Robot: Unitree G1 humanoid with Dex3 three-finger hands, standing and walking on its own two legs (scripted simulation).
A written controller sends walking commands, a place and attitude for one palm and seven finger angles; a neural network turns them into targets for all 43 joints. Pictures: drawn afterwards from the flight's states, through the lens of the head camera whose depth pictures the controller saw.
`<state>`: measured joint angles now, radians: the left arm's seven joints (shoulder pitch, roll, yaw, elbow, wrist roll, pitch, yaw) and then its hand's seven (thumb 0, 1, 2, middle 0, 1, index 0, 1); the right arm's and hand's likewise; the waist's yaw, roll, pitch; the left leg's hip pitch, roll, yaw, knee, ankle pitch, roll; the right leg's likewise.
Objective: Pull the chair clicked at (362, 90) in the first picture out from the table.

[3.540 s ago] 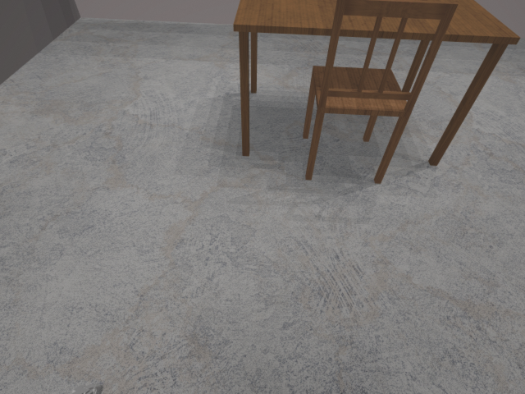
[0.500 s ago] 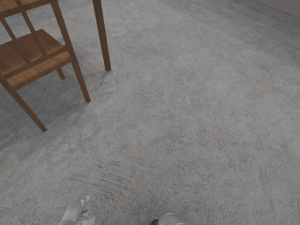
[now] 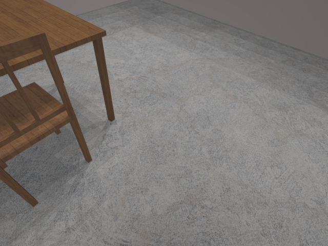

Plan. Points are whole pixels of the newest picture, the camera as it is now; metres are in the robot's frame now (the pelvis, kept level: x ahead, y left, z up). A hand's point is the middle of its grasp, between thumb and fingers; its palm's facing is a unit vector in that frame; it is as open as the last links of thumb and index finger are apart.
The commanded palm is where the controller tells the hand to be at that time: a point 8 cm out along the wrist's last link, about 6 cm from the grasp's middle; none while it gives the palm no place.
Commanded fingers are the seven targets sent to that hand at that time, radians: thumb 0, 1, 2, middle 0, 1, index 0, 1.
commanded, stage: walk to a spot facing it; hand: left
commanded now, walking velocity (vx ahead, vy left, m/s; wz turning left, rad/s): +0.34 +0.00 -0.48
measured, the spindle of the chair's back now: out of the picture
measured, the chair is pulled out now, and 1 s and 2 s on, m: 0.00 0.00 0.00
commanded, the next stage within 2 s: turn to face it in 0.36 s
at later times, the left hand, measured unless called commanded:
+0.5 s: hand (142, 181) +0.35 +0.10 -0.16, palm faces -0.20 -0.95 -0.22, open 7.4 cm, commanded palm none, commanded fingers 0.00 0.90 0.90 -0.20 -0.30 -0.20 -0.30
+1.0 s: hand (130, 165) +0.41 +0.15 -0.18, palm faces +0.05 -0.98 -0.21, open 7.4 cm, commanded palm none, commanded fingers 0.00 0.90 0.90 -0.20 -0.30 -0.20 -0.30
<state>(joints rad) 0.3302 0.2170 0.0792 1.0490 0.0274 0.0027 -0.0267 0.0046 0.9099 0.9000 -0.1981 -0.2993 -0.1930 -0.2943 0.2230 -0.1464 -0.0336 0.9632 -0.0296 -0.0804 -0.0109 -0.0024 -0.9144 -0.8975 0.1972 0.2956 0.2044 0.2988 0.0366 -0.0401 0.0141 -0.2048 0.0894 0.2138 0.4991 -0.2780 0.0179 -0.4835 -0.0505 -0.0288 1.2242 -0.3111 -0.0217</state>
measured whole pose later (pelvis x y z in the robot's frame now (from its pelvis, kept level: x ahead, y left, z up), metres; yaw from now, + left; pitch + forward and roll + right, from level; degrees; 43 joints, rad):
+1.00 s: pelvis +0.35 -0.05 +0.00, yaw +0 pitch +1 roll -2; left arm 0.20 0.21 0.08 0.97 0.02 0.04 0.02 0.00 0.91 0.90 -0.20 -0.30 -0.20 -0.29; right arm 0.21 -0.17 -0.05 0.96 -0.02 0.02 0.00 0.00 -0.91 -0.90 0.20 0.30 0.20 0.30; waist -0.01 -0.01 0.06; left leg -0.36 -0.02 0.07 0.50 -0.16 0.09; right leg -0.47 -0.08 -0.02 1.05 -0.42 0.07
